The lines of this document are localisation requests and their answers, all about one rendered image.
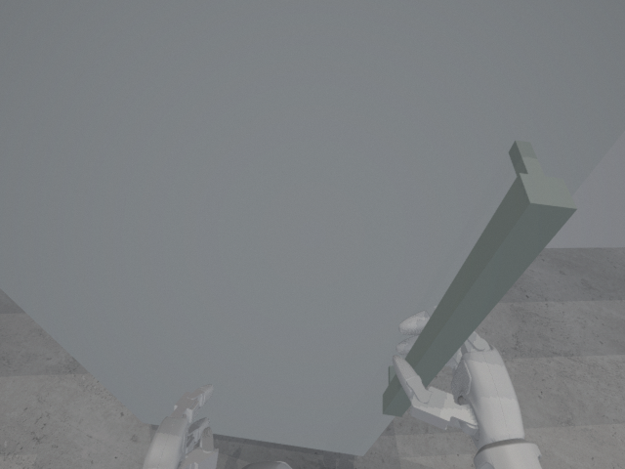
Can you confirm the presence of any fridge door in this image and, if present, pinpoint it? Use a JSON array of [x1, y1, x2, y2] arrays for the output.
[[0, 0, 625, 456]]

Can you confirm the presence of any robot left hand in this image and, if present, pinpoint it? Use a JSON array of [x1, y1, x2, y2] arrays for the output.
[[143, 384, 219, 469]]

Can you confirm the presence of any handle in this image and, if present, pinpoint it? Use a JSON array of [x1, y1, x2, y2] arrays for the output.
[[383, 141, 577, 417]]

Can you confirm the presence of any robot right hand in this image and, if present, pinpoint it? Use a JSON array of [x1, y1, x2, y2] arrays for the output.
[[393, 306, 525, 450]]

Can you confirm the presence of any robot right forearm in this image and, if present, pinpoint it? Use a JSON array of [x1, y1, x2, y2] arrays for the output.
[[474, 439, 542, 469]]

